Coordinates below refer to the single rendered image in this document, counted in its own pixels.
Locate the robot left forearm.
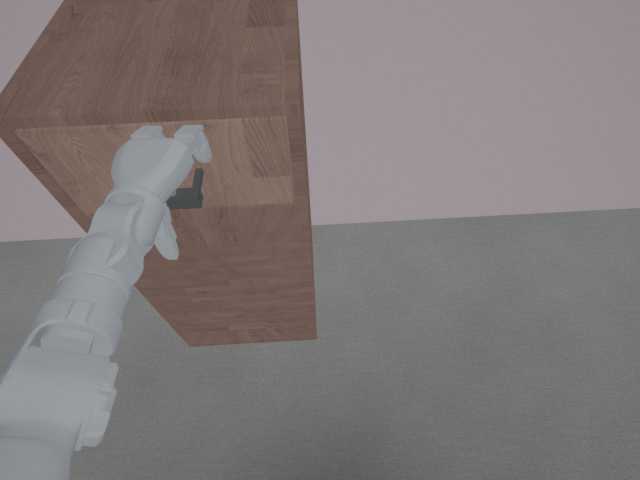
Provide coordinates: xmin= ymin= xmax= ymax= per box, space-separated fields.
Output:
xmin=0 ymin=185 xmax=165 ymax=399

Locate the cabinet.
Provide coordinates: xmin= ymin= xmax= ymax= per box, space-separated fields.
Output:
xmin=0 ymin=0 xmax=317 ymax=347

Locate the robot left hand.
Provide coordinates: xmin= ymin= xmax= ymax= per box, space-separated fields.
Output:
xmin=111 ymin=125 xmax=212 ymax=260

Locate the left robot upper arm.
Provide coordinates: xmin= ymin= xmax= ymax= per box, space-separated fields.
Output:
xmin=0 ymin=346 xmax=119 ymax=480

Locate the drawer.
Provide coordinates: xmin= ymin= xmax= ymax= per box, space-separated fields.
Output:
xmin=15 ymin=116 xmax=293 ymax=214

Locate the handle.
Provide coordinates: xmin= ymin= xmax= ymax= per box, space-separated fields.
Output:
xmin=166 ymin=168 xmax=204 ymax=210

